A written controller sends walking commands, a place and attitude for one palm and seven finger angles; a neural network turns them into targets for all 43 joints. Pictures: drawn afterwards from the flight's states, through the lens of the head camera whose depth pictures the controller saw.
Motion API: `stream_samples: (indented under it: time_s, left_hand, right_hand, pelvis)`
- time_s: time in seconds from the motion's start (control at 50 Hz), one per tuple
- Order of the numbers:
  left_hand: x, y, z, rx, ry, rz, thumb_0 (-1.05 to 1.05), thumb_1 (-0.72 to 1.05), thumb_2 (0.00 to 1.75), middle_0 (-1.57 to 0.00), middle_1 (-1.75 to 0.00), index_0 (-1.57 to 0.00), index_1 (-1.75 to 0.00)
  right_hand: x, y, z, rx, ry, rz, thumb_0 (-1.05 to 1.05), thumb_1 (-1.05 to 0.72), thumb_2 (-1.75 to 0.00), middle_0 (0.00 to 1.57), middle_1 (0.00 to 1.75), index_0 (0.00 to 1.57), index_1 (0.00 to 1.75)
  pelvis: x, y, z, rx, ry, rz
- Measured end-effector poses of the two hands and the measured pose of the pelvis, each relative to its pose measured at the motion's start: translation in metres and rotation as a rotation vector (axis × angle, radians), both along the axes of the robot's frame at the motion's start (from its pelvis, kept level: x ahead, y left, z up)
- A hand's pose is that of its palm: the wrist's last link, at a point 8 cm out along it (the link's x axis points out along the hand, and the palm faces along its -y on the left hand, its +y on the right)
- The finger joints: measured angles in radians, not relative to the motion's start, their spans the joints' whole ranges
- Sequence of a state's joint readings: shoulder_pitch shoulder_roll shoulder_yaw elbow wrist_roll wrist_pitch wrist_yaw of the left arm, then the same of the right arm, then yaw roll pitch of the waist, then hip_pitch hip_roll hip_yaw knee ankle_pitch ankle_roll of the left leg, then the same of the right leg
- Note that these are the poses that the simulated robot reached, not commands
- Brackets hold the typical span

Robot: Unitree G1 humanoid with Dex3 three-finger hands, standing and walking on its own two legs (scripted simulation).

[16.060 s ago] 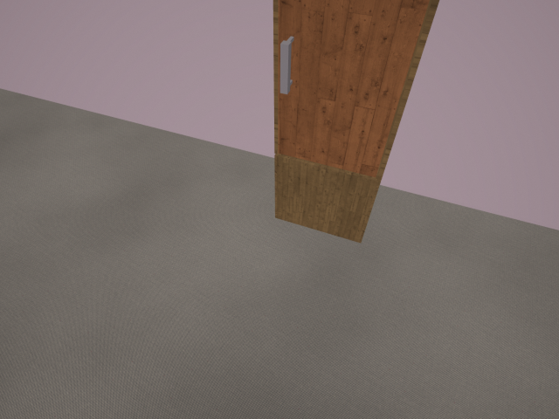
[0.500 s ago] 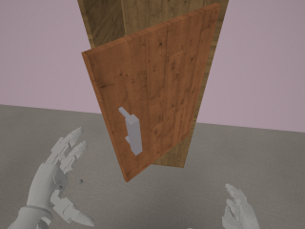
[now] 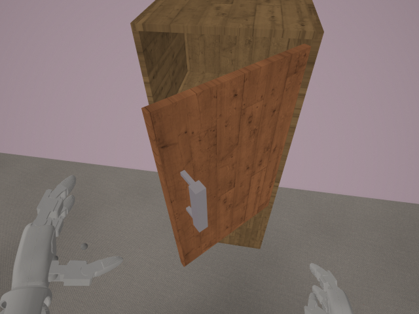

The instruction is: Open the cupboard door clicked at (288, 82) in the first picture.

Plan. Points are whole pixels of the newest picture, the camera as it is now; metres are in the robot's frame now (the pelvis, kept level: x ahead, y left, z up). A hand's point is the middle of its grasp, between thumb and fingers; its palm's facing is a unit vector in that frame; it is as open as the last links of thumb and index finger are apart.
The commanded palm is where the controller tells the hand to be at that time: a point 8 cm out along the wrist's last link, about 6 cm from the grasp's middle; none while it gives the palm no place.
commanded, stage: draw the hand back to the body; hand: left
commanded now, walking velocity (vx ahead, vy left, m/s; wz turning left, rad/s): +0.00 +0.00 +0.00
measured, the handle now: (193, 201) +0.33 +0.08 +0.03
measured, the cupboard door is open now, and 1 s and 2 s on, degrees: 46 46 46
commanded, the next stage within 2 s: step back with the hand held close in 0.78 s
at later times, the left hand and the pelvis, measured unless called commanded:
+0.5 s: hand (44, 210) +0.20 +0.26 +0.18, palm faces +0.46 -0.78 -0.42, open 8.1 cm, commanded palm +0.15 +0.29 +0.18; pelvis +0.01 -0.01 +0.02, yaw -1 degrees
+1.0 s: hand (46, 213) +0.19 +0.25 +0.18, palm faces +0.45 -0.77 -0.44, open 7.4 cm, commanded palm +0.14 +0.28 +0.19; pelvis -0.01 -0.02 +0.02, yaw -1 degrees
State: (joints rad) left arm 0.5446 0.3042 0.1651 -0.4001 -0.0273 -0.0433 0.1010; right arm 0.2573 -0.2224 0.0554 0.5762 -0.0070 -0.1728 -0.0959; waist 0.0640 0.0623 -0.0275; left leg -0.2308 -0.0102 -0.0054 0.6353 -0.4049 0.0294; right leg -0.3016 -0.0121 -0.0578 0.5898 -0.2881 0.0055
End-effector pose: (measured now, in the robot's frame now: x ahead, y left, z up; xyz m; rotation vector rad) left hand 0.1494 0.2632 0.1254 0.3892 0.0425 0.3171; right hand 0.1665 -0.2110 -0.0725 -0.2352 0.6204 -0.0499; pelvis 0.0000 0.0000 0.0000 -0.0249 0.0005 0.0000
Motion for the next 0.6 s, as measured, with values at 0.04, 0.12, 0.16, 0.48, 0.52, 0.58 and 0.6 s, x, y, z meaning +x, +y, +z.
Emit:
stream_samples:
  time_s: [0.04, 0.12, 0.16, 0.48, 0.52, 0.58, 0.6]
  left_hand:
    - [0.002, 0.005, 0.004, 0.013, -0.007, 0.018, 0.00, -0.02, 0.51, -0.17, -0.30, -0.17, -0.31]
    - [0.006, 0.012, 0.017, 0.038, -0.037, 0.039, 0.00, 0.11, 0.57, -0.17, -0.30, -0.18, -0.31]
    - [0.008, 0.015, 0.024, 0.050, -0.057, 0.044, 0.00, 0.18, 0.60, -0.18, -0.30, -0.18, -0.31]
    - [0.009, 0.031, 0.069, 0.139, -0.198, 0.104, 0.01, 0.72, 0.83, -0.20, -0.30, -0.20, -0.31]
    - [0.008, 0.030, 0.068, 0.132, -0.199, 0.106, 0.01, 0.77, 0.85, -0.20, -0.30, -0.20, -0.31]
    - [0.007, 0.026, 0.064, 0.117, -0.185, 0.100, 0.01, 0.83, 0.87, -0.20, -0.30, -0.21, -0.31]
    - [0.007, 0.025, 0.062, 0.113, -0.179, 0.098, 0.01, 0.84, 0.88, -0.20, -0.30, -0.21, -0.31]
  right_hand:
    - [0.002, 0.001, 0.001, -0.001, 0.009, 0.003, 0.01, -0.90, -0.90, 0.20, 0.30, 0.21, 0.30]
    - [0.007, 0.001, 0.004, -0.001, 0.012, 0.008, 0.01, -0.90, -0.90, 0.20, 0.30, 0.21, 0.30]
    - [0.010, 0.001, 0.007, 0.000, 0.010, 0.010, 0.01, -0.90, -0.90, 0.20, 0.30, 0.21, 0.30]
    - [0.020, -0.010, 0.014, 0.006, 0.013, 0.009, 0.01, -0.90, -0.90, 0.20, 0.30, 0.21, 0.30]
    - [0.019, -0.011, 0.013, 0.009, 0.019, 0.006, 0.01, -0.90, -0.90, 0.20, 0.30, 0.21, 0.30]
    - [0.014, -0.015, 0.012, 0.009, 0.030, 0.000, 0.01, -0.90, -0.90, 0.20, 0.30, 0.21, 0.30]
    - [0.013, -0.016, 0.012, 0.008, 0.033, -0.003, 0.01, -0.90, -0.90, 0.20, 0.30, 0.21, 0.30]
  pelvis:
    - [0.002, 0.001, 0.003, 0.001, -0.012, -0.001]
    - [0.006, 0.001, 0.008, 0.004, -0.030, -0.004]
    - [0.008, 0.001, 0.010, 0.004, -0.037, -0.007]
    - [0.009, -0.005, 0.016, 0.007, -0.071, -0.018]
    - [0.008, -0.006, 0.017, 0.008, -0.073, -0.018]
    - [0.006, -0.009, 0.017, 0.008, -0.076, -0.020]
    - [0.005, -0.009, 0.017, 0.009, -0.077, -0.020]
